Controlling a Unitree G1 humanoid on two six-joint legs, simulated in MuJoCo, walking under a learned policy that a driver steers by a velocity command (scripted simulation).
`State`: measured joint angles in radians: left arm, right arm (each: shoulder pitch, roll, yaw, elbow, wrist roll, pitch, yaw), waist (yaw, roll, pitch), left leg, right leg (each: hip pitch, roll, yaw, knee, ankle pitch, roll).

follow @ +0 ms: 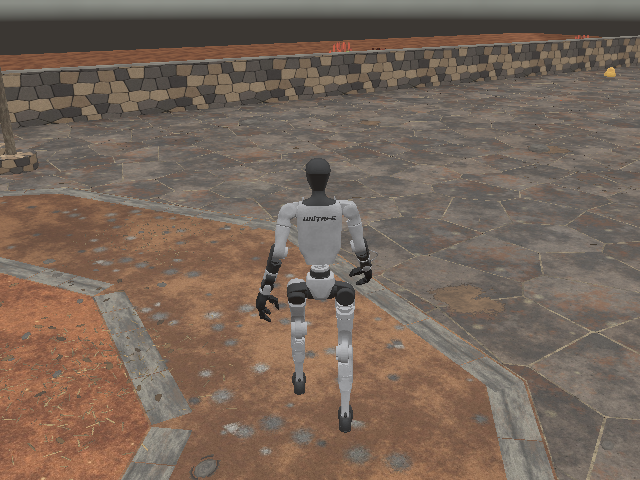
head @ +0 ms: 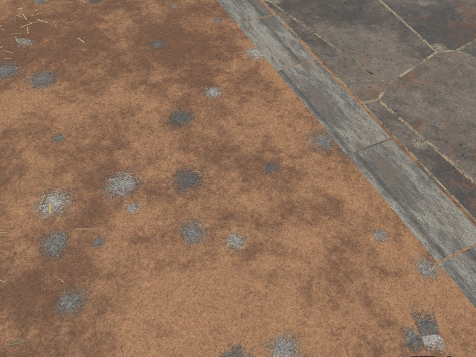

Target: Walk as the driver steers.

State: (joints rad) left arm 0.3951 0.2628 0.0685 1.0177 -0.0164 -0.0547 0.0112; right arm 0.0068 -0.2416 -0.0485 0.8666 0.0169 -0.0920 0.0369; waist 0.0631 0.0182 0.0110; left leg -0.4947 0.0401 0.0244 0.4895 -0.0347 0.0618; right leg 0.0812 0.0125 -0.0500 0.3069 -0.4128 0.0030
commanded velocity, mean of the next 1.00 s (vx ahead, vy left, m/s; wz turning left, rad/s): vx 0.24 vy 0.00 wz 0.31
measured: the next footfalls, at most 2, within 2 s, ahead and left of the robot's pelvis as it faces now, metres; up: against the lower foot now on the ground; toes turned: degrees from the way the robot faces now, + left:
right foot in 0.50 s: +0.45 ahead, -0.10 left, +0.00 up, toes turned +5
left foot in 0.92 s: +0.33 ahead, +0.13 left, +0.00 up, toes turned +23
